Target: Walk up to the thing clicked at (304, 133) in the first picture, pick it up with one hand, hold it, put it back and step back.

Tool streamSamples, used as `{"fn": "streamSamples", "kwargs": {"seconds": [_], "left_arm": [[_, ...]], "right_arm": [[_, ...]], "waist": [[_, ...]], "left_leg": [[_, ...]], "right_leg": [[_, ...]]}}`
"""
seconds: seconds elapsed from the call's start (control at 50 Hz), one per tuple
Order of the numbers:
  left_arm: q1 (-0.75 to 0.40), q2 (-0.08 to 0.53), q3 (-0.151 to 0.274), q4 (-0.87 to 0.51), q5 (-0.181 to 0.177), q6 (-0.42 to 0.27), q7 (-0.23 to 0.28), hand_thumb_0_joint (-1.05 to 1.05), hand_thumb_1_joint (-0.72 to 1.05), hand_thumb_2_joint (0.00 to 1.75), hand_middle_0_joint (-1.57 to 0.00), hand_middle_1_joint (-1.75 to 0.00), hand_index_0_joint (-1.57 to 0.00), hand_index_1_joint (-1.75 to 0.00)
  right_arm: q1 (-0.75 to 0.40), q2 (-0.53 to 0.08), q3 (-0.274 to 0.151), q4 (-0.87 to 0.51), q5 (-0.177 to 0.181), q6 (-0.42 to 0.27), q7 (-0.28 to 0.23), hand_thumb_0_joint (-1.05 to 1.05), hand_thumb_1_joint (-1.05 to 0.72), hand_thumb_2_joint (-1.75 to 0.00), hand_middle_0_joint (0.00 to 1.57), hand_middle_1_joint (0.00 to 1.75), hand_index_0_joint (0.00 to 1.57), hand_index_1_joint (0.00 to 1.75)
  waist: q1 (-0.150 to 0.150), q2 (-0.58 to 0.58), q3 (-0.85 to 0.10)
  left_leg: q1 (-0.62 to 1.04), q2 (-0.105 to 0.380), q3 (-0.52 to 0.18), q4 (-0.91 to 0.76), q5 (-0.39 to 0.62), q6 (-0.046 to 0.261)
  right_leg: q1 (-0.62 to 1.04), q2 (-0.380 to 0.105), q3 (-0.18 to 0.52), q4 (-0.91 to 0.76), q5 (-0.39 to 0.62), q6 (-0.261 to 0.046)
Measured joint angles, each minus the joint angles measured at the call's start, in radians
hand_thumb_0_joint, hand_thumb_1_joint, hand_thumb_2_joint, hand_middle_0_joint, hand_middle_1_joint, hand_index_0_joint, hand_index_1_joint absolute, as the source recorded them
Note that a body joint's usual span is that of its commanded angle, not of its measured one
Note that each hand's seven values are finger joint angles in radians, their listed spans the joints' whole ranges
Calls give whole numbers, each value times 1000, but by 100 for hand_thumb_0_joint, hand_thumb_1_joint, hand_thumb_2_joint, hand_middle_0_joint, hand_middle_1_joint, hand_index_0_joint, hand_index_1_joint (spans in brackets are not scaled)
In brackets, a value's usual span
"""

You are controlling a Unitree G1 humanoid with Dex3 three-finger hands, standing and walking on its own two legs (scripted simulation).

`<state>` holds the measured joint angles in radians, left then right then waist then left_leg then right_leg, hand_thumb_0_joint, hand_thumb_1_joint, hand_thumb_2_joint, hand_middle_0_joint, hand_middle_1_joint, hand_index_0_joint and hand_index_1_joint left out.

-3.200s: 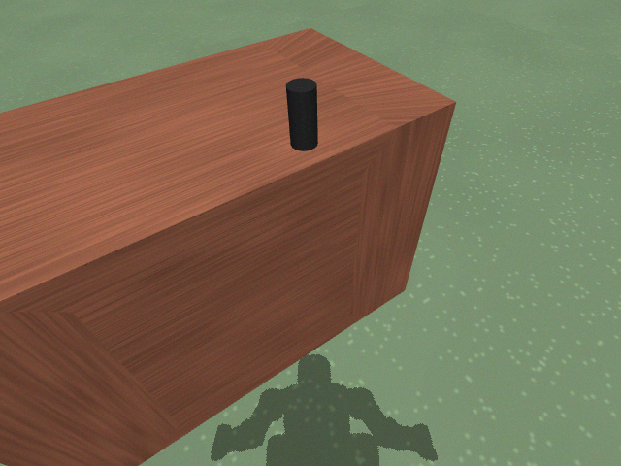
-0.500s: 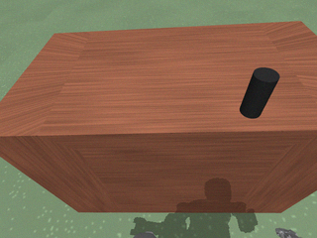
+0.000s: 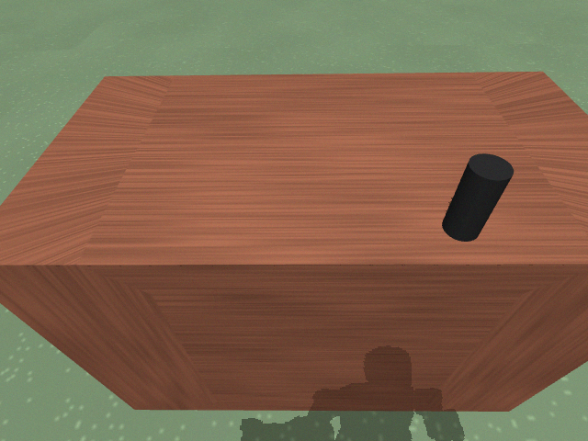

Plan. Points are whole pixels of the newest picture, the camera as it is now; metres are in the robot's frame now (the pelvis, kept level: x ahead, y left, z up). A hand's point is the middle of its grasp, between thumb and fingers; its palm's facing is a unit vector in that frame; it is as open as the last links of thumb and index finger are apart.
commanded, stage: walk up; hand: right
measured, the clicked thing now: (474, 200) +0.44 -0.24 +0.09
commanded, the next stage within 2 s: stand in 1.06 s
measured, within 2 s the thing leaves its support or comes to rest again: neither
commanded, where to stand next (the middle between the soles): +0.06 -0.01 m, yaw -2 degrees
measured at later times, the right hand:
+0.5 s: hand out of the picture +0.12 -0.27 -0.14, palm faces +0.02 +0.94 -0.33, open 7.4 cm
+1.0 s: hand out of the picture +0.09 -0.26 -0.15, palm faces +0.04 +0.94 -0.33, open 7.4 cm
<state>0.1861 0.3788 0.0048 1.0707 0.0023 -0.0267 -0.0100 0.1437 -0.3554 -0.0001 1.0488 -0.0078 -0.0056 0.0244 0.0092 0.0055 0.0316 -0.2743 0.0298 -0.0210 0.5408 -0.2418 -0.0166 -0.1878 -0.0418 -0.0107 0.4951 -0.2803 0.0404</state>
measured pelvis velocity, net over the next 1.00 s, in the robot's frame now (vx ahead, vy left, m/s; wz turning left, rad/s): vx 0.02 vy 0.00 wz -0.04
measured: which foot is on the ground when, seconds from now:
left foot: down 0.00-1.00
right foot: down 0.00-1.00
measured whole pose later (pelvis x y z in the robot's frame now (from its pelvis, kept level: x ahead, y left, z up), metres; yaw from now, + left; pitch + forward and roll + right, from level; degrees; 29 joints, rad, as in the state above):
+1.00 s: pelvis +0.02 +0.00 +0.01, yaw -2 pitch -2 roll +0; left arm 0.09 0.35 0.01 1.15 0.01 -0.01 0.00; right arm 0.08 -0.35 -0.02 1.15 -0.01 0.00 0.01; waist -0.01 0.00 0.05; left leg -0.13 0.03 0.02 0.37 -0.19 -0.02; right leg -0.08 -0.05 0.02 0.35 -0.23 0.05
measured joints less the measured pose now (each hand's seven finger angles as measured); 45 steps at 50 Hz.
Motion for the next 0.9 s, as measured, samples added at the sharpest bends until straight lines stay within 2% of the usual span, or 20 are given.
{"fn": "streamSamples", "kwargs": {"seconds": [0.36, 0.9], "left_arm": [[-109, -23, -5, 55, -3, 3, 14, 1, 91, 90, -21, -30, -21, -30], [-106, -27, 4, 76, 4, 18, 12, 1, 91, 90, -21, -30, -21, -30]], "right_arm": [[-99, -8, -15, 70, 8, 4, -13, 0, -90, -90, 20, 30, 20, 30], [-58, 7, -15, 107, 3, 9, -14, 0, -90, -90, 20, 30, 20, 30]], "waist": [[-3, 11, 14], [-16, -6, 19]], "left_leg": [[97, 3, 13, -126, 35, -12], [139, -1, 40, -175, 50, -3]], "right_leg": [[78, 1, 7, -96, 22, -5], [112, -5, 32, -150, 49, 5]]}}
